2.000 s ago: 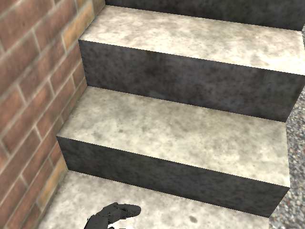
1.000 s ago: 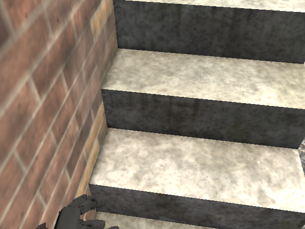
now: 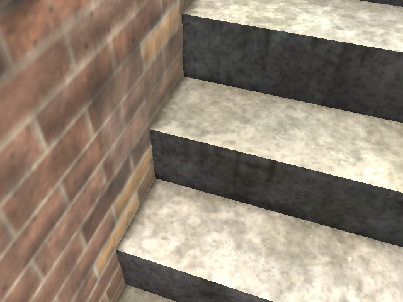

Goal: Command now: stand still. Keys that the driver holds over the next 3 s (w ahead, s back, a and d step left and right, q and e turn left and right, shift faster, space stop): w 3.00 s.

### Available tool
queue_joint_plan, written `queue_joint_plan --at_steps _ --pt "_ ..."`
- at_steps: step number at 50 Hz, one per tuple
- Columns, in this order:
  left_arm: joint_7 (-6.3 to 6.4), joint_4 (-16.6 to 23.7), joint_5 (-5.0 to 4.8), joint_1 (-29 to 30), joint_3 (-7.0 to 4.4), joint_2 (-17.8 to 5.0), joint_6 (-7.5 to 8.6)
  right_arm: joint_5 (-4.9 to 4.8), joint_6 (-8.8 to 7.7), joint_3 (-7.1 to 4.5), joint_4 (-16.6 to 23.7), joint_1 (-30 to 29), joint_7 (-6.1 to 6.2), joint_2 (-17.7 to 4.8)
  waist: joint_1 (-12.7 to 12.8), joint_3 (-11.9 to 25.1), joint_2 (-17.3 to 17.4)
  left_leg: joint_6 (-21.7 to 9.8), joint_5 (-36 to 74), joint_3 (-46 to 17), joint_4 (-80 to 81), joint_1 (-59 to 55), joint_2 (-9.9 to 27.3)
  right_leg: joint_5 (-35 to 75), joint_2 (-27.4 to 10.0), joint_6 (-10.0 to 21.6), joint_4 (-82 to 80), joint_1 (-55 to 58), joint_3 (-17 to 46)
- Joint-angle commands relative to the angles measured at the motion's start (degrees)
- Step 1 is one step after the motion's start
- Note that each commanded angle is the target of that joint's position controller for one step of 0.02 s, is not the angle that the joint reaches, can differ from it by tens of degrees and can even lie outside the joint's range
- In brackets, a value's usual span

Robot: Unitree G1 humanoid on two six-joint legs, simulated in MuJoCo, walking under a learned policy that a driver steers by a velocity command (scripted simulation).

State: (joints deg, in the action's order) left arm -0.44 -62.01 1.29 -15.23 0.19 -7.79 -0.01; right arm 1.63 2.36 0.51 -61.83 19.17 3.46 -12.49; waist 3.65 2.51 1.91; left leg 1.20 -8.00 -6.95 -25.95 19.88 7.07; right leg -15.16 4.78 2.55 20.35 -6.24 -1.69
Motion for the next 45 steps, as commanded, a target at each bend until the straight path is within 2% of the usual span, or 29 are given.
queue_joint_plan --at_steps 1,4,6,9,10,11,12,13,14,16,17,18,20,21,23,25,35,36,37,43,44,45 --pt "-0.35 1.6 0.25 -1.9 -0.76 -5.18 -0.51 0.31 -0.38 -0.25 -0.19 3.29 -0.26 -4.87 -0.2 -3.49 -3.49 -2.56 5.78 4.28 0.85 -2.73 -2.84 22.85 -6.24 1.01 -4.39 -3.44 4.1" --pt "-0.1 2.03 0.4 -2.37 -0.87 -5.73 -1.05 0.19 -0.35 -0.02 -0.97 3.15 -0.46 -4.94 -0.16 -1.55 -2.2 -2.51 9.99 4.36 0.26 -4.53 -2.86 23.82 -6.24 0.64 -4.16 -2.33 3.74" --pt "-0.06 3.22 0.23 0.21 -1.28 -6.93 -1.65 -0.16 -0.91 0.04 -1.33 3.28 -0.61 -4.58 -1.05 -0.69 -1.63 -2.7 12.33 4.64 0.43 -5.61 -2.35 25.95 -6.77 0.36 -3.6 -2.69 4.23" --pt "0.18 3.62 0.19 -0.38 -1.36 -6.82 -2.14 -0.21 -1.22 -0.11 -1.9 3.38 -0.69 -5.11 -0.92 0.18 -1.96 -2.64 14.14 4.28 0.81 -6.77 -2.2 23.54 -6.79 0.02 -3.37 -2.2 3.82" --pt "0.12 3.01 0.57 -2.05 -1.51 -6.5 -2.54 -0.51 -1.61 -0.67 -1.82 3.39 -0.45 -7.16 -0.13 0.62 -1.39 -2.45 15.09 3.6 0.37 -7.44 -1.88 20.44 -6.84 -0.33 -3.42 -2.13 3.46" --pt "0.3 2.97 0.31 -2.64 -1.57 -6.04 -3.09 -0.17 -2.06 -0.38 -1.77 3.23 -0.12 -5.54 -0.06 0.44 -2.47 -2.32 15.22 3.81 0.33 -7.03 -1.82 19.35 -6.51 -0.68 -3.71 -2.0 3.29" --pt "0.45 3.11 0.34 -2.43 -1.6 -5.95 -3.51 -0.21 -2.36 -0.41 -1.75 3.0 -0.06 -5.53 -0.1 -0.22 -2.47 -2.3 14.76 3.65 0.51 -6.72 -1.78 18.25 -6.43 -0.88 -3.67 -2.36 3.12" --pt "1.31 2.55 -0.06 -2.9 -1.73 -6.39 -3.39 -0.23 -2.64 -0.37 -1.38 2.07 -0.21 -5.35 -0.3 -0.31 -0.94 -2.25 13.23 3.08 0.93 -7.13 -1.87 15.46 -7.01 -1.5 -4.12 -2.87 3.28" --pt "1.69 3.02 0.2 -2.39 -1.74 -6.43 -3.4 -0.37 -3.03 -0.53 -1.27 1.59 -0.17 -5.45 -0.14 -0.61 -0.31 -2.3 11.97 2.71 1.4 -6.77 -1.8 13.42 -7.28 -2.05 -4.28 -3.11 3.43" --pt "1.91 3.18 -0.19 -1.91 -1.77 -6.55 -3.21 -0.3 -3.26 -0.65 -0.89 1.44 -0.29 -5.35 -0.64 -1.4 -0.51 -2.75 11.22 2.02 1.91 -6.5 -1.63 12.17 -7.51 -2.56 -4.02 -3.7 3.12" --pt "1.87 3.86 0.09 -0.68 -1.23 -5.68 -3.51 -0.09 -3.21 -0.68 -0.52 0.38 -0.57 -5.56 -0.9 -1.4 -1.55 -2.68 10.13 1.04 2.27 -6.74 -1.41 11.9 -7.55 -2.54 -3.92 -4.13 3.24" --pt "1.96 3.76 0.03 -1.22 -1.05 -5.44 -3.59 0.21 -3.06 -0.82 -0.34 0.49 -0.74 -5.9 -0.7 -1.49 -1.15 -2.7 7.95 0.56 3.0 -6.42 -1.46 9.97 -7.85 -2.75 -3.79 -4.11 3.05" --pt "2.15 3.61 -0.3 -1.92 -1.01 -5.96 -3.59 0.19 -2.94 -0.91 0.15 -0.04 -0.9 -5.8 -0.71 -2.1 -0.77 -2.88 6.13 -0.11 3.67 -6.47 -1.39 7.98 -7.99 -2.99 -3.94 -4.78 3.14" --pt "2.76 3.61 -1.2 -1.77 -1.5 -6.75 -3.78 -0.33 -3.16 -1.19 0.59 -1.29 -1.24 -6.81 -0.89 -4.27 -0.54 -2.91 6.5 -1.31 4.15 -6.12 -1.05 8.29 -8.31 -2.93 -4.47 -5.37 3.37" --pt "3.18 3.91 -0.93 -2.62 -1.6 -6.96 -3.93 -0.66 -3.47 -1.38 0.35 -0.98 -1.63 -6.7 -0.67 -2.64 -0.24 -3.01 7.6 -1.72 4.31 -7.11 -0.89 7.43 -8.49 -3.27 -4.45 -4.2 3.31" --pt "3.56 4.23 -0.77 -3.3 -1.65 -6.88 -4.02 -0.58 -3.98 -1.54 0.55 -1.72 -1.41 -6.39 -0.3 -1.41 0.77 -3.07 9.55 -1.88 4.37 -8.03 -0.72 6.15 -8.95 -3.73 -4.29 -3.45 3.07" --pt "3.72 4.65 -0.96 -4.33 -1.84 -7.01 -3.68 -0.42 -3.81 -1.94 2.3 -4.19 -1.6 -6.17 -0.55 -1.74 -0.76 -3.44 6.81 -2.22 4.08 -8.77 -1.03 5.21 -9.48 -3.85 -4.56 -4.44 3.0" --pt "4.21 3.51 -1.57 -5.46 -1.88 -7.37 -4.11 -0.01 -3.59 -2.53 1.67 -3.01 -1.67 -6.9 -1.15 -2.91 0.38 -2.65 8.02 -2.98 4.45 -8.93 -0.94 7.05 -9.73 -4.36 -4.45 -4.02 3.55" --pt "4.26 3.7 -1.66 -5.86 -1.96 -7.52 -4.58 0.07 -3.71 -2.5 1.54 -2.89 -1.99 -6.41 -0.62 -2.5 -0.16 -2.48 9.25 -2.87 4.2 -9.1 -1.1 7.57 -10.05 -4.25 -4.77 -3.38 3.42" --pt "4.47 3.84 -1.25 -6.21 -2.06 -7.56 -5.03 0.0 -3.81 -2.79 1.48 -4.52 -2.32 -6.46 -0.24 -2.86 -1.42 -2.24 7.87 -2.55 4.68 -8.81 -1.55 7.94 -10.23 -3.78 -5.44 -2.24 3.14" --pt "4.07 4.8 -0.77 -5.71 -2.01 -7.2 -4.62 -0.45 -4.01 -2.24 2.16 -5.58 -2.38 -5.67 0.27 -1.98 -2.84 -2.97 6.26 -1.67 4.37 -8.53 -1.6 6.14 -10.13 -3.12 -5.85 -2.51 2.73" --pt "3.91 4.91 -0.78 -5.16 -2.0 -7.04 -4.43 -0.42 -4.07 -2.21 2.27 -5.81 -2.43 -5.77 -0.03 -2.66 -2.83 -3.08 5.61 -1.68 4.55 -8.12 -1.6 5.83 -10.08 -2.91 -5.93 -2.96 2.76"
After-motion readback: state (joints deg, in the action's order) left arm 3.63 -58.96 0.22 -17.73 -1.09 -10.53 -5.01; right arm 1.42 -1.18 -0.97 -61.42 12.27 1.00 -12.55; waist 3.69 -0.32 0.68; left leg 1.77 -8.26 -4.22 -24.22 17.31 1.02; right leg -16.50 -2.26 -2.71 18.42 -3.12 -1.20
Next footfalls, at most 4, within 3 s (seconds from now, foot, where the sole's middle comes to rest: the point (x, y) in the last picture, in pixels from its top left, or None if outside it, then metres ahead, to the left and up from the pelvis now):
none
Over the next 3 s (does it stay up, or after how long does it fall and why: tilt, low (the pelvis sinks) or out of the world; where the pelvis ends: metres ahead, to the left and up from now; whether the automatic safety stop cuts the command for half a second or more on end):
stays up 0.03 0.05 0.00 its command is cut before an obstacle from the start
